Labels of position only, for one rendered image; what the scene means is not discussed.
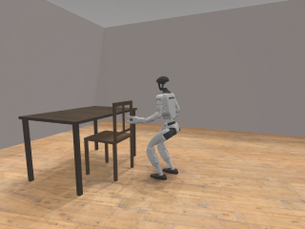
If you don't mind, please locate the chair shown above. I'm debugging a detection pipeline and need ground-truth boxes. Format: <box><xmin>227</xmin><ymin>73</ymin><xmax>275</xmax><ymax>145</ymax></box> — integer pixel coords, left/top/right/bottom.
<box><xmin>84</xmin><ymin>100</ymin><xmax>134</xmax><ymax>181</ymax></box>

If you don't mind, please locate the right robot hand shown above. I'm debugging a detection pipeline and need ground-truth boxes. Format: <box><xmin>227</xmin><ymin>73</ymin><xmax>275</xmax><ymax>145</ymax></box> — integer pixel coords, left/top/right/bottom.
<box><xmin>160</xmin><ymin>122</ymin><xmax>168</xmax><ymax>131</ymax></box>

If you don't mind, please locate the left robot forearm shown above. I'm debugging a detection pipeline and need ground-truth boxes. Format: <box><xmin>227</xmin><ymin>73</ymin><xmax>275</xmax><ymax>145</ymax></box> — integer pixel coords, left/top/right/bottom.
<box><xmin>139</xmin><ymin>113</ymin><xmax>159</xmax><ymax>124</ymax></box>

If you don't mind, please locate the robot left shin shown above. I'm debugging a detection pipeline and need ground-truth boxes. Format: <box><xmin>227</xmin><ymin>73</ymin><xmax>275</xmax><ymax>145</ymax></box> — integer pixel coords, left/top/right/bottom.
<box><xmin>145</xmin><ymin>148</ymin><xmax>163</xmax><ymax>176</ymax></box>

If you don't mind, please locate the robot left upper arm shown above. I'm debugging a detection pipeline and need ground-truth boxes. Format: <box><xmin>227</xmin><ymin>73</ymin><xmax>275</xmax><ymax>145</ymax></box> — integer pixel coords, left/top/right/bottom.
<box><xmin>155</xmin><ymin>94</ymin><xmax>165</xmax><ymax>118</ymax></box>

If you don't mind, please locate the left robot hand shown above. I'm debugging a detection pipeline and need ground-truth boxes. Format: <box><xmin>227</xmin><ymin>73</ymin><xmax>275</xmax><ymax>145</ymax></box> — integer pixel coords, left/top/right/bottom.
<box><xmin>126</xmin><ymin>115</ymin><xmax>139</xmax><ymax>124</ymax></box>

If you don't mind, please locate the left robot thigh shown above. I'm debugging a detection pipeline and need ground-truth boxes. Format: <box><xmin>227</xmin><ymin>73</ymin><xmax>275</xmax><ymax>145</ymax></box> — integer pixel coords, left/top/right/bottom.
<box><xmin>147</xmin><ymin>128</ymin><xmax>174</xmax><ymax>153</ymax></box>

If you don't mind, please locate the table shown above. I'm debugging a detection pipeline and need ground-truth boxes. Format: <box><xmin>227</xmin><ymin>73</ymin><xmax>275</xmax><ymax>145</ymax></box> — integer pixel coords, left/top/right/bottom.
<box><xmin>18</xmin><ymin>106</ymin><xmax>137</xmax><ymax>196</ymax></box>

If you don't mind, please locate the robot right upper arm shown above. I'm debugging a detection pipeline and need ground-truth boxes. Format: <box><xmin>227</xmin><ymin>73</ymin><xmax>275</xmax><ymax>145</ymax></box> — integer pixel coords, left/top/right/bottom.
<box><xmin>173</xmin><ymin>93</ymin><xmax>180</xmax><ymax>114</ymax></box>

